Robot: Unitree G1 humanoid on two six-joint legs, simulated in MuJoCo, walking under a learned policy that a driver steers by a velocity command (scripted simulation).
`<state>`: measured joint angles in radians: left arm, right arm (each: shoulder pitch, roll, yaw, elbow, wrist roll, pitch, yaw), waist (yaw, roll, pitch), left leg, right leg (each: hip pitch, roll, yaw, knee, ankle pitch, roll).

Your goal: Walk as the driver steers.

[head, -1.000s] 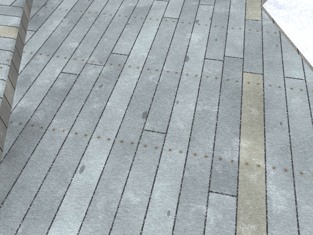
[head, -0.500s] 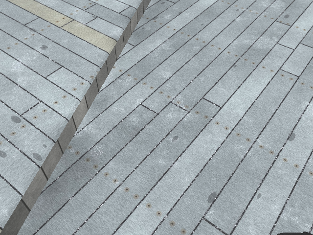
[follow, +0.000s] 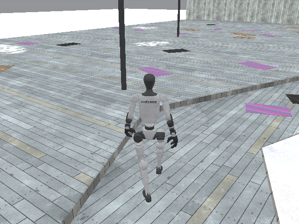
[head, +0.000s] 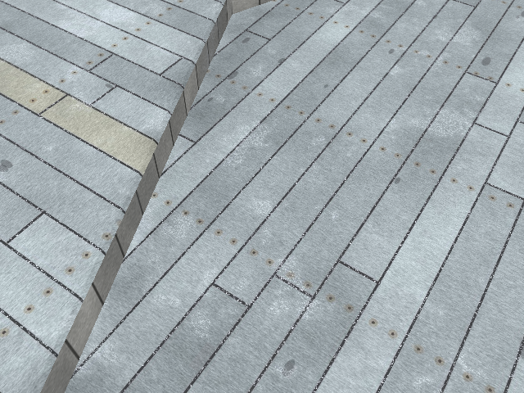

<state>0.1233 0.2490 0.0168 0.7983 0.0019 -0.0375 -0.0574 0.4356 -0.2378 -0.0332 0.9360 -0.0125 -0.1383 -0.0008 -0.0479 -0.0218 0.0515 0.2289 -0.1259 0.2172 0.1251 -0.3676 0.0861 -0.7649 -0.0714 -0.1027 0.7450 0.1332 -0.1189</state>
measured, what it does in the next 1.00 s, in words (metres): walks ahead, turning right: right foot, then left foot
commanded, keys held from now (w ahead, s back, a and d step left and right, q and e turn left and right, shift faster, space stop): w+e+shift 0.54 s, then w+shift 0.02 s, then w+q+shift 0.44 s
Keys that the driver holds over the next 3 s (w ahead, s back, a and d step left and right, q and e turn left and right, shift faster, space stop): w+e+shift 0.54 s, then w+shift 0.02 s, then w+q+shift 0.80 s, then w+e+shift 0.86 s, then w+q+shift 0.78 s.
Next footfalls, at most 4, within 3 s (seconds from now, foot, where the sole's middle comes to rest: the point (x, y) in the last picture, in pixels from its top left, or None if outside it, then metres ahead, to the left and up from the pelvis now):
0.10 right None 0.29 -0.05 -0.76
0.50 left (257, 285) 0.75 0.00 -0.76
0.90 right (386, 237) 0.90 -0.39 -0.76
1.32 left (343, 128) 1.37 -0.33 -0.76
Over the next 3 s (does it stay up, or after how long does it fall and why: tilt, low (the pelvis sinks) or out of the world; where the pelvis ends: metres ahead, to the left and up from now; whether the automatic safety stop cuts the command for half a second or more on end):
stays up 2.65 -0.83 0.00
